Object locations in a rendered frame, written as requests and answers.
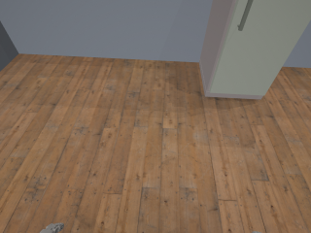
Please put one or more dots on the robot left hand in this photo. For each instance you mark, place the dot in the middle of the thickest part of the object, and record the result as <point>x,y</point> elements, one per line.
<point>53,228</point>

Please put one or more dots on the fridge door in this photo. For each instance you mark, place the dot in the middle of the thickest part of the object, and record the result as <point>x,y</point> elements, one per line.
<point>251,59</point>

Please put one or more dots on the handle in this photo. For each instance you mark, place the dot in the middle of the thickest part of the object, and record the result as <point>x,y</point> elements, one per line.
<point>245,15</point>

